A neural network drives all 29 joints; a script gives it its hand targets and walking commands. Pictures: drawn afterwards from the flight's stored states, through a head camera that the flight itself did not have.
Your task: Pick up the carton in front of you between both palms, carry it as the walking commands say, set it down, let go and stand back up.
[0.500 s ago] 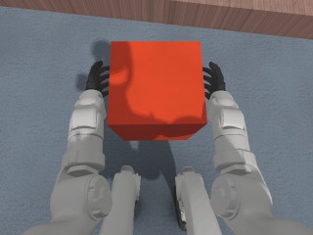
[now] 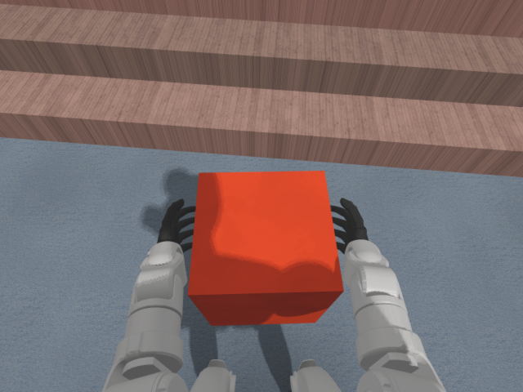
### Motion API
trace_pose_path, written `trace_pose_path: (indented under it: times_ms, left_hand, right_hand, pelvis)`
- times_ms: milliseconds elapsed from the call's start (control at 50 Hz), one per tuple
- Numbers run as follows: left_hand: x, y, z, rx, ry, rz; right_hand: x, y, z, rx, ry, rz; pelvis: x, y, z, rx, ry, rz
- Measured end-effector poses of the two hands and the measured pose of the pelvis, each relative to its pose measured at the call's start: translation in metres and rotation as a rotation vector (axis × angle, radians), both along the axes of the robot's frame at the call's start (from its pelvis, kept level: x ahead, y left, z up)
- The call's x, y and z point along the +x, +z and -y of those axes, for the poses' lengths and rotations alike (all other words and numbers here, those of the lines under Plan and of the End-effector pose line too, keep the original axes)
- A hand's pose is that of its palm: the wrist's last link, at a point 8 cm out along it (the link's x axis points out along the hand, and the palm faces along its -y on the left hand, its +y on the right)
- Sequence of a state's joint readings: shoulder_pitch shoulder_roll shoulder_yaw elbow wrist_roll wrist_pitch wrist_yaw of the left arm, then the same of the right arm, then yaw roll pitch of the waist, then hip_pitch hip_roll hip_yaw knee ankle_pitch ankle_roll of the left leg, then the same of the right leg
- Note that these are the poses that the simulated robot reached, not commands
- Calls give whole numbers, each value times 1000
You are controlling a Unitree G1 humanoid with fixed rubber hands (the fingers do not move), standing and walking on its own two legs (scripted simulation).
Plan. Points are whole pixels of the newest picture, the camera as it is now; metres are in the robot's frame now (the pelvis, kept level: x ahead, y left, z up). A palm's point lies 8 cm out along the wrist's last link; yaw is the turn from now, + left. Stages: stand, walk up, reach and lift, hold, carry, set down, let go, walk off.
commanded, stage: reach and lift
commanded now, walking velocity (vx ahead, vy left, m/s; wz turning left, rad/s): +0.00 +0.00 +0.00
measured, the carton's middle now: (262, 255) +0.37 +0.00 -0.09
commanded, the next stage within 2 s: hold in 1.44 s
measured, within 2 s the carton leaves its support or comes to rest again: neither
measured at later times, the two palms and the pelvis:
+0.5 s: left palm (146, 238) +0.32 +0.15 +0.10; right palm (390, 234) +0.32 -0.15 +0.10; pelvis +0.02 +0.00 +0.08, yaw +0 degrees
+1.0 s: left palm (145, 229) +0.32 +0.15 +0.11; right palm (392, 229) +0.32 -0.15 +0.11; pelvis +0.03 +0.00 +0.08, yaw +0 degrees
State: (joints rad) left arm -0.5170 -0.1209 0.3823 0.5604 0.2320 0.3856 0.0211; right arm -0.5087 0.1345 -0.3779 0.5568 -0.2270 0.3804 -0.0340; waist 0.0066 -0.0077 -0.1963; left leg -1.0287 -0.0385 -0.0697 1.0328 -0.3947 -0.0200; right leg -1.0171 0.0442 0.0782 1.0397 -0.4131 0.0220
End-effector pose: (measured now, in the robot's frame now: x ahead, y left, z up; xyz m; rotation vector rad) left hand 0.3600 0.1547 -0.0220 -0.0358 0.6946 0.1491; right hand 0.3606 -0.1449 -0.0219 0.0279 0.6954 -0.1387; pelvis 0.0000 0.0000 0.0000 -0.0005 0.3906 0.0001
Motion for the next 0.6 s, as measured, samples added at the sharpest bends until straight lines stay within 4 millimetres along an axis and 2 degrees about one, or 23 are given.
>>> trace_pose_path:
  times_ms: [220,400,480,600]
  left_hand:
    - [-21,67,3,4,-4,12]
    - [-38,114,3,23,-15,34]
    - [-42,124,4,36,-28,29]
    - [-47,123,3,27,-26,4]
  right_hand:
    - [-20,67,3,-5,5,12]
    - [-36,114,3,-19,22,35]
    - [-41,125,4,-26,27,30]
    - [-46,124,4,-28,27,3]
  pelvis:
    - [19,50,3,1,0,195]
    - [27,74,2,1,5,357]
    - [26,78,1,1,4,411]
    - [18,78,0,1,0,453]
